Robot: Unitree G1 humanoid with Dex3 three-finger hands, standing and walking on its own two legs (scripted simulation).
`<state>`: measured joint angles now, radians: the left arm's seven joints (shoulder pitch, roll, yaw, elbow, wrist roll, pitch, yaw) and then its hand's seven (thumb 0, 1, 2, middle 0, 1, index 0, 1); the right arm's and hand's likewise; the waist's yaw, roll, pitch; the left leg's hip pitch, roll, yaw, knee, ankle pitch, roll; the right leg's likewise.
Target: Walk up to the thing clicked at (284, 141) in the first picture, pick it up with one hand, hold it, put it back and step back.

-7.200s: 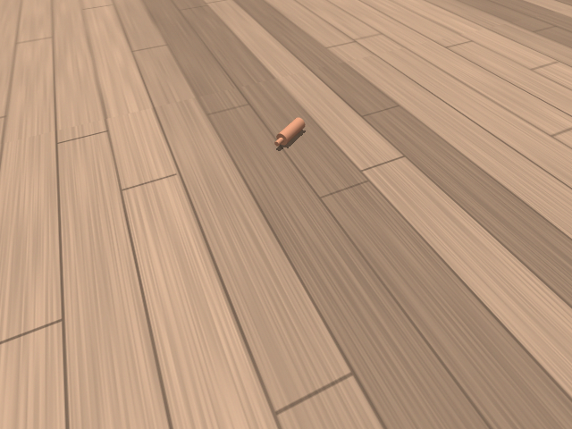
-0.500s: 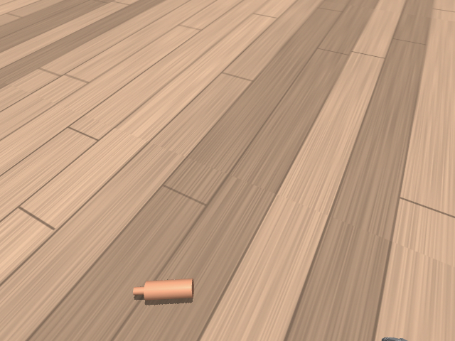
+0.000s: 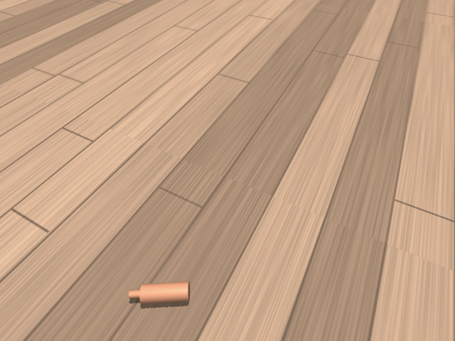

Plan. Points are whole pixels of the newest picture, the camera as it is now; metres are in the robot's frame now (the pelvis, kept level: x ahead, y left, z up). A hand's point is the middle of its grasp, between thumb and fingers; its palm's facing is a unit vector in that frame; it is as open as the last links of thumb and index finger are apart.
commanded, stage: stand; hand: left
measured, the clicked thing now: (159, 292) +0.44 +0.29 -0.74
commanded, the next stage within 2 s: none
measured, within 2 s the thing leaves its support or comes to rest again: neither
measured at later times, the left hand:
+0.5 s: hand out of the picture +0.07 +0.24 -0.16, palm faces -0.02 -0.94 -0.34, open 7.4 cm
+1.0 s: hand out of the picture +0.06 +0.24 -0.16, palm faces -0.03 -0.94 -0.34, open 7.4 cm
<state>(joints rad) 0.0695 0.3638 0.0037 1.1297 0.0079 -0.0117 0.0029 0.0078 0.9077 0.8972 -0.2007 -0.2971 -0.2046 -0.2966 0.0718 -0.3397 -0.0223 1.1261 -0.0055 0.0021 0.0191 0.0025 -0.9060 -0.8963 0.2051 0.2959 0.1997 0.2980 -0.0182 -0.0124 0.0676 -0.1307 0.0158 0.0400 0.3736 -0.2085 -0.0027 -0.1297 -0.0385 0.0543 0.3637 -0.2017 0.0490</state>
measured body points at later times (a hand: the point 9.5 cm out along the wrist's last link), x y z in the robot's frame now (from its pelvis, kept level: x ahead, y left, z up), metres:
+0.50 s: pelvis -0.01 -0.01 +0.00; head +0.00 -0.01 +0.45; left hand +0.07 +0.29 -0.13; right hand +0.09 -0.31 -0.13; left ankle +0.00 +0.12 -0.75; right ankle +0.00 -0.15 -0.75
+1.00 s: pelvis -0.01 -0.01 +0.00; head +0.00 -0.01 +0.45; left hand +0.06 +0.29 -0.13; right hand +0.06 -0.32 -0.13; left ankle +0.00 +0.12 -0.75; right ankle +0.00 -0.15 -0.75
